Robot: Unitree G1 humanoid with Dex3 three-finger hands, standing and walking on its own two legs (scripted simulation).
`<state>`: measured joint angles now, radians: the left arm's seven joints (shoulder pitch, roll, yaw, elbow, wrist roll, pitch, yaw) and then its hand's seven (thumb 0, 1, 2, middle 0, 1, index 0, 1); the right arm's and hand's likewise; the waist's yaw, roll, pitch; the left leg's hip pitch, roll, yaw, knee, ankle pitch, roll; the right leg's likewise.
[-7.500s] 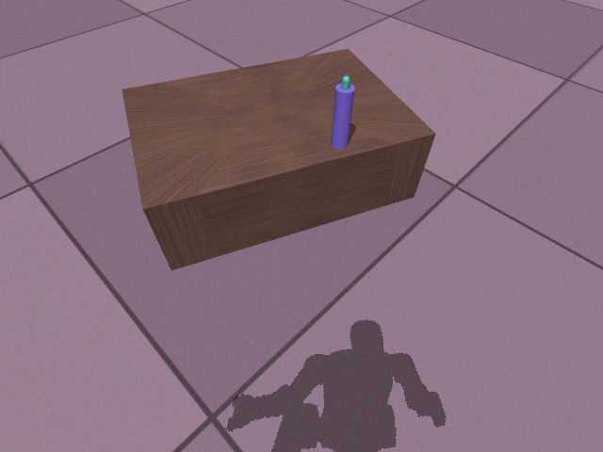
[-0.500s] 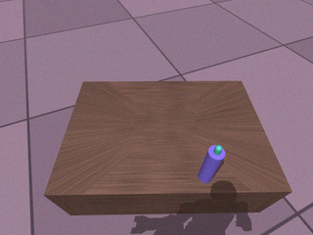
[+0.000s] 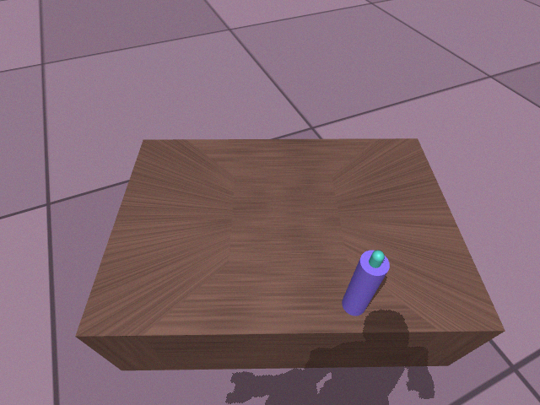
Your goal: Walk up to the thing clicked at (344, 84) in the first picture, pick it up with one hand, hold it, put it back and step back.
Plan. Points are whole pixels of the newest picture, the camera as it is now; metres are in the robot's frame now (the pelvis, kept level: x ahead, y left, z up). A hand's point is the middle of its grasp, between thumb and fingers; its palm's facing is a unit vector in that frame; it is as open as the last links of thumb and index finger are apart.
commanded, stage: stand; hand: right
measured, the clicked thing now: (365, 282) +0.44 -0.23 -0.28
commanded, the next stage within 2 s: go down in 0.04 s
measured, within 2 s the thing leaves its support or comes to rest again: neither
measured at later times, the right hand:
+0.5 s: hand out of the picture +0.15 -0.27 -0.15, palm faces +0.03 +0.94 -0.35, open 13.4 cm
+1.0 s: hand out of the picture +0.15 -0.27 -0.15, palm faces +0.05 +0.94 -0.34, open 17.4 cm
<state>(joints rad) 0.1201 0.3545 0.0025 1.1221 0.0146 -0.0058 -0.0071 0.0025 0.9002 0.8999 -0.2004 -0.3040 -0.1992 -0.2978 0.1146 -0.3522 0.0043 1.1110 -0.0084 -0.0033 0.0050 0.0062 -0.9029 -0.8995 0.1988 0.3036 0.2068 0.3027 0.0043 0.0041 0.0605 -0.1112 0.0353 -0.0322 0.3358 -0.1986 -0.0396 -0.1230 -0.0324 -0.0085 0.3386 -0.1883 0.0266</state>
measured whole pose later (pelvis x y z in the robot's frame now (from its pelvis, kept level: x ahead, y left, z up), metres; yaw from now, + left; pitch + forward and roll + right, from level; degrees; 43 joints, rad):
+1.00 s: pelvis +0.01 -0.01 -0.04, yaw -2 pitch +9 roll +2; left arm 0.24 0.24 0.00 0.65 -0.02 -0.13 0.10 0.01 0.89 0.91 -0.20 -0.31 -0.19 -0.31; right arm 0.22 -0.35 -0.15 0.45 -0.05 0.38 0.08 0.00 0.53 -0.04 0.05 0.05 0.06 0.05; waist 0.03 -0.03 -0.10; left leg -0.50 0.03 0.01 0.78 -0.42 -0.05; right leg -0.57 -0.04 0.05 0.85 -0.43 0.02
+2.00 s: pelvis -0.01 -0.01 -0.06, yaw -3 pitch +11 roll +4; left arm 0.26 0.25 -0.04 0.67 -0.01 -0.26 0.20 0.01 0.89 0.90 -0.21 -0.31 -0.21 -0.31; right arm 0.05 -0.52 -0.36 0.40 0.06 0.38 0.21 -0.01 0.56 -0.04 0.06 0.05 0.06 0.05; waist 0.05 -0.03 -0.11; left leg -0.63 0.02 0.04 0.91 -0.46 -0.05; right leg -0.72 -0.04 0.09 1.00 -0.47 0.02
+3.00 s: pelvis -0.02 -0.02 -0.07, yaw -1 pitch +17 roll +4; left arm 0.33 0.31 -0.05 0.68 0.03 -0.13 0.10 0.00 0.91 0.89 -0.21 -0.31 -0.21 -0.30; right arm -0.47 -0.79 -0.62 1.13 0.07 -0.20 0.54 -0.01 0.52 -0.05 0.06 0.05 0.06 0.05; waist 0.08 0.02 -0.08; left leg -0.78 0.01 0.01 0.92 -0.43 -0.05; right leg -0.86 -0.05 0.07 1.02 -0.45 0.01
